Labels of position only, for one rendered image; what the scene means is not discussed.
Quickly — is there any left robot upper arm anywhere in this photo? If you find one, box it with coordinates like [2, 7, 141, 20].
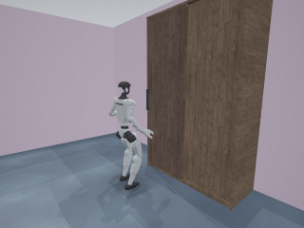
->
[108, 97, 119, 117]

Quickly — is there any right robot upper arm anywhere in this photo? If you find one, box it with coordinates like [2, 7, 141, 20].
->
[127, 99, 136, 123]

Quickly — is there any left robot foot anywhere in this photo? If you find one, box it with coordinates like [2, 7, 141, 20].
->
[120, 174, 130, 181]

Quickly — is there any left robot thigh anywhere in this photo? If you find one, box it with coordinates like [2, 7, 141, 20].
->
[116, 131, 133, 157]

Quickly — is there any handle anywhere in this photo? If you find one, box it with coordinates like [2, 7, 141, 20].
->
[146, 89, 151, 110]

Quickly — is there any robot right hand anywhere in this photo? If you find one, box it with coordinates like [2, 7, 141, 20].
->
[143, 129, 154, 139]

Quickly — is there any right robot forearm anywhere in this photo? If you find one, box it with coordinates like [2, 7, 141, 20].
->
[130, 117, 145, 133]

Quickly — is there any wardrobe door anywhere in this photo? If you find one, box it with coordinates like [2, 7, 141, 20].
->
[182, 0, 246, 202]
[147, 3, 188, 180]

